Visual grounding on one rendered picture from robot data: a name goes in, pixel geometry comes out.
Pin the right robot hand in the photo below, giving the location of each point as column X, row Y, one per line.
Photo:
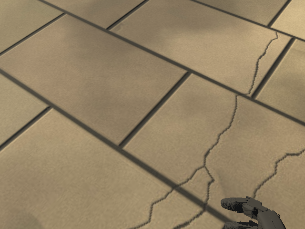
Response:
column 252, row 208

